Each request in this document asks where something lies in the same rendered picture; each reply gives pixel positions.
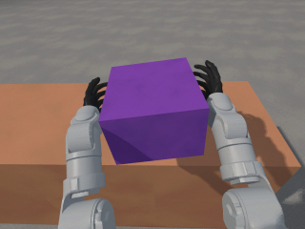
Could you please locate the left robot forearm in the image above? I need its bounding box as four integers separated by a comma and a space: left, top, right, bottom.
58, 105, 106, 229

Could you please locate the left robot hand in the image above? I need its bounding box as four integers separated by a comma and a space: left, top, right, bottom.
83, 77, 108, 113

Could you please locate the robot right upper arm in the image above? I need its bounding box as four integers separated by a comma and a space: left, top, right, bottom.
222, 186, 289, 229

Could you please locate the pedestal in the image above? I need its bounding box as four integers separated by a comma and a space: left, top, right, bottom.
0, 81, 301, 229

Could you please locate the robot left upper arm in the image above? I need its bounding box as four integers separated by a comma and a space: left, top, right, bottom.
58, 198, 116, 229

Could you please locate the carton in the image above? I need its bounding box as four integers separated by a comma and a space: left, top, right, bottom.
98, 57, 210, 165

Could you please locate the right robot forearm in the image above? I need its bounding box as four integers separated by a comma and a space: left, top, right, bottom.
206, 93, 285, 223

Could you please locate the right robot hand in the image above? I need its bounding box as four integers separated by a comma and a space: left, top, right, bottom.
193, 60, 223, 100

